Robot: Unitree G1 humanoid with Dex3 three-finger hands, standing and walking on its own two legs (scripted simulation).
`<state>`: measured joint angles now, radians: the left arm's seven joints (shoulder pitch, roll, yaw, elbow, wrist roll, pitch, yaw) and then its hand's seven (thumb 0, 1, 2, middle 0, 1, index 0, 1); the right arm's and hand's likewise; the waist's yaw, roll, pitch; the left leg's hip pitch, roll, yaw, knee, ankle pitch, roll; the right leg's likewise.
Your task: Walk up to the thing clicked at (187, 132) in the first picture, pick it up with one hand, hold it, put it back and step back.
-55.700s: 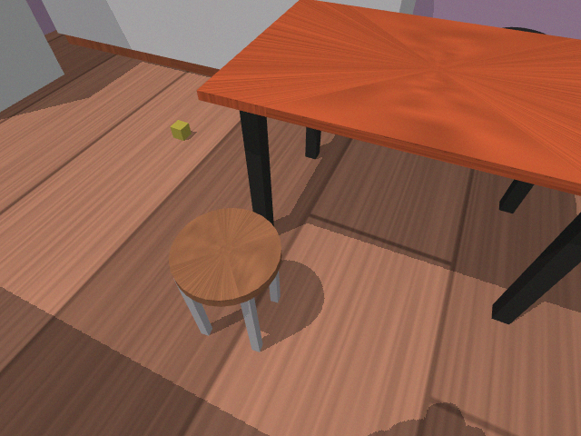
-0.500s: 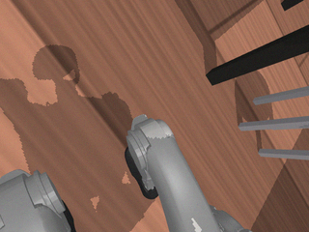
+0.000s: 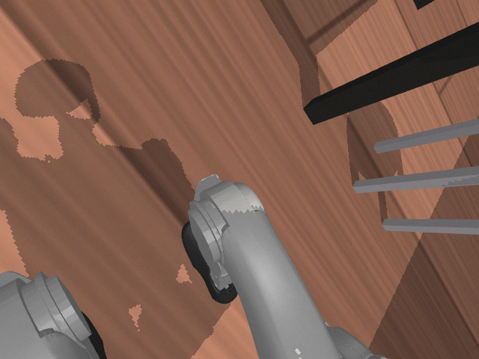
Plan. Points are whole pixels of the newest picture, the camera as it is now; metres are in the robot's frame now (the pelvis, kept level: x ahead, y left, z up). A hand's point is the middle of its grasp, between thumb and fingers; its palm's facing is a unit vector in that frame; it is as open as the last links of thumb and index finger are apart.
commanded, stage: close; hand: left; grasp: from above
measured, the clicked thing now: out of the picture +0.53 +0.27 -0.28
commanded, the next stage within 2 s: settle in 1.90 s
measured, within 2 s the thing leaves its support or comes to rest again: neither
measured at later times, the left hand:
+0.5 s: hand out of the picture +0.52 +0.27 -0.24, palm faces -0.40 -0.19 -0.90, open 12.1 cm
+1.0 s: hand out of the picture +0.52 +0.27 -0.25, palm faces -0.41 -0.19 -0.89, open 11.1 cm
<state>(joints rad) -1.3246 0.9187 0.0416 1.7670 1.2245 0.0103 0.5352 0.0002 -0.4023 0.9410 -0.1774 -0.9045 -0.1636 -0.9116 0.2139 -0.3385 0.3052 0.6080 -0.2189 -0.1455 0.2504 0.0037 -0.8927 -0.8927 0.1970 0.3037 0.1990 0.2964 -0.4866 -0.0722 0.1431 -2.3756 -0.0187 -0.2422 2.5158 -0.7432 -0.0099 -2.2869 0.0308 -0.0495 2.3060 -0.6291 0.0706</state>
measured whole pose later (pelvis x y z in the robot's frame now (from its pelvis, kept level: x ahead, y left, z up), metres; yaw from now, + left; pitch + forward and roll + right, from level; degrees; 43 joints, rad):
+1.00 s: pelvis +0.00 +0.00 +0.00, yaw -1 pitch +32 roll -16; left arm -1.32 0.99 0.03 1.76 1.20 -0.02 0.54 0.00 -0.08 0.77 -0.38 -0.87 -0.39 -0.85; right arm 0.19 -0.35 0.35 0.59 -0.23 -0.17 0.24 0.01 -0.90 -0.89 0.20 0.30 0.20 0.30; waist -0.50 -0.10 0.19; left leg -2.37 -0.01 -0.26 2.51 -0.74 0.00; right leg -2.27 0.03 -0.07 2.28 -0.61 0.07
